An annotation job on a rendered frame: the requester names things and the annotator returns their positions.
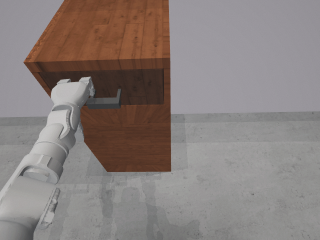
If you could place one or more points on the robot left hand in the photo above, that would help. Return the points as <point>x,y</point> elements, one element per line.
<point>76,93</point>

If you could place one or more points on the left robot upper arm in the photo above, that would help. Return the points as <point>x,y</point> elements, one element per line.
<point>29,205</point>

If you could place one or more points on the robot left forearm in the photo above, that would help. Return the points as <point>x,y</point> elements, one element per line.
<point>46,159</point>

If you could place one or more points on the cabinet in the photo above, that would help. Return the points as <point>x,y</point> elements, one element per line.
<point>95,35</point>

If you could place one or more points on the drawer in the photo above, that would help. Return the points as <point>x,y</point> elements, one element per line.
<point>138,86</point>

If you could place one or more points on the handle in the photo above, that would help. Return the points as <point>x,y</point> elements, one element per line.
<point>104,103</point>

